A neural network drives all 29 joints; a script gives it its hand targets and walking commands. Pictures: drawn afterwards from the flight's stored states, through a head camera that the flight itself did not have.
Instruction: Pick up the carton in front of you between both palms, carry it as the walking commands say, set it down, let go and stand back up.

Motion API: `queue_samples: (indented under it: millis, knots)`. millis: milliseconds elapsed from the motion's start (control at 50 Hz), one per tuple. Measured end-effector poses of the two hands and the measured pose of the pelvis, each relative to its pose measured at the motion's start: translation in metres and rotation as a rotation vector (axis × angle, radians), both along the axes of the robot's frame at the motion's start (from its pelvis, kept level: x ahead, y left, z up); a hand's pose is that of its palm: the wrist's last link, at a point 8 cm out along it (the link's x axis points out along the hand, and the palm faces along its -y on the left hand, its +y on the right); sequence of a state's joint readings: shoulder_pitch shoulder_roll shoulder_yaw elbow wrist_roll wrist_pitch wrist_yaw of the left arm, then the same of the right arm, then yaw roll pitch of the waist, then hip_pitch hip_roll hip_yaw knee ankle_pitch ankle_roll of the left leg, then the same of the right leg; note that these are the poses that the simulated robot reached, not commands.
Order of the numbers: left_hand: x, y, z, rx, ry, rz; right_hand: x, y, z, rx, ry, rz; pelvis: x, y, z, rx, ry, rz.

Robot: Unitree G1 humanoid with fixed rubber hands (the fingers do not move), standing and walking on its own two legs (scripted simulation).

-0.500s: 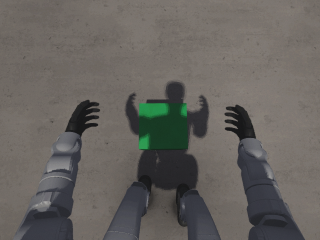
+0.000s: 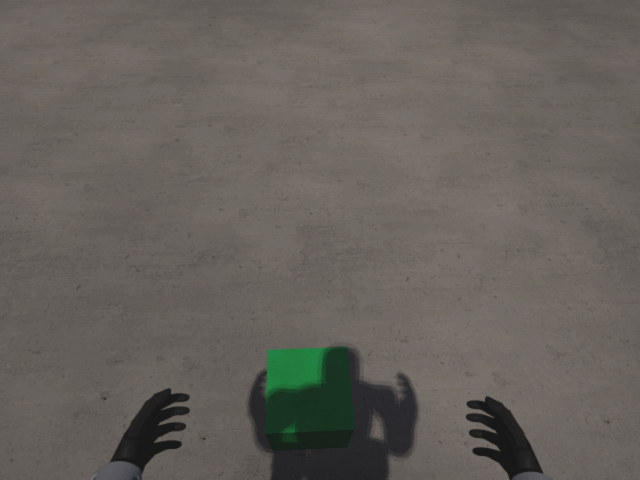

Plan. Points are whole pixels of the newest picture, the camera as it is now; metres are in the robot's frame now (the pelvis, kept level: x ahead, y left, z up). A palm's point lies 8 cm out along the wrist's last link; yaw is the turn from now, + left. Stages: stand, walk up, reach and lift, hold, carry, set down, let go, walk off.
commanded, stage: let go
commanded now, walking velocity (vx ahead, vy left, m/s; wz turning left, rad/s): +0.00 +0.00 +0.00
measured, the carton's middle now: (308, 400) +0.38 +0.04 -0.65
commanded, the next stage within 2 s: stand in 0.42 s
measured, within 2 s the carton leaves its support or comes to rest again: neither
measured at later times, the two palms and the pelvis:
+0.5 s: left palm (119, 458) +0.16 +0.25 -0.07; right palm out of the picture +0.14 -0.23 -0.07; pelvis -0.01 +0.01 -0.01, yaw +0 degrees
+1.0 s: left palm (93, 454) +0.16 +0.30 -0.10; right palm out of the picture +0.13 -0.28 -0.08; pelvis +0.02 +0.02 +0.00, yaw -2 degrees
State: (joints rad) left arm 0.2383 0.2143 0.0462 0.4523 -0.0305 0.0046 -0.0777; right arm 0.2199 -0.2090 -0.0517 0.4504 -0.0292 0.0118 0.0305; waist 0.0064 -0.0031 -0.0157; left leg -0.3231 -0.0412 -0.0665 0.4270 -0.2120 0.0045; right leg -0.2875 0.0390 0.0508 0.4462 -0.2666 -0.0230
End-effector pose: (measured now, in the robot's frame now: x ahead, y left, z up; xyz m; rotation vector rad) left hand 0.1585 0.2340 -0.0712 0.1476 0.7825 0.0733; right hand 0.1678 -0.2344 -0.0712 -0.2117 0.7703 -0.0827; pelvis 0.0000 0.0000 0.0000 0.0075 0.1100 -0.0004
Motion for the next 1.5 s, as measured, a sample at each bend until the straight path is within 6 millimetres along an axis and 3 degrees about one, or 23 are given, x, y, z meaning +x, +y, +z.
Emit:
queue_samples:
  millis: [120,300,400,480,560,680,880,1000,1500]
  knots:
    - [-0.01,-0.005,0.003,0.003,-0.001,-0.019,-0.018,-0.006,0.009,0.019,0.0,-0.001,-0.01,-0.006,0.0,0.001,-0.134,0.002]
    - [-0.017,-0.011,-0.001,-0.006,0.015,-0.025,-0.025,0.004,0.008,0.02,0.024,0.007,-0.021,-0.004,-0.004,0.001,-0.242,0.002]
    - [-0.017,-0.001,0.0,0.029,0.035,-0.027,-0.026,0.005,0.006,0.011,0.03,-0.004,-0.021,0.001,-0.004,-0.004,-0.26,-0.003]
    - [-0.006,0.01,0.006,0.073,0.014,-0.015,-0.029,0.004,0.001,-0.014,0.029,-0.017,-0.016,0.006,-0.005,-0.006,-0.234,-0.003]
    - [0.001,0.031,0.002,0.13,-0.005,0.009,-0.037,-0.011,-0.009,-0.079,0.084,-0.044,-0.009,0.01,-0.007,-0.007,-0.173,-0.018]
    - [-0.001,0.053,-0.01,0.172,0.048,0.005,-0.039,-0.034,-0.009,-0.15,0.13,-0.096,0.004,0.014,-0.005,-0.011,-0.135,-0.027]
    - [0.002,0.059,-0.024,0.173,0.118,0.002,-0.029,-0.043,-0.006,-0.183,0.146,-0.114,0.017,0.019,-0.003,-0.01,-0.119,-0.035]
    - [0.004,0.062,-0.024,0.189,0.136,-0.006,-0.034,-0.046,-0.01,-0.18,0.18,-0.128,0.019,0.018,-0.001,-0.009,-0.118,-0.039]
    - [-0.036,0.067,-0.033,0.209,0.255,0.018,-0.079,-0.061,-0.02,-0.182,0.307,-0.149,0.006,0.01,0.004,-0.01,-0.142,-0.039]
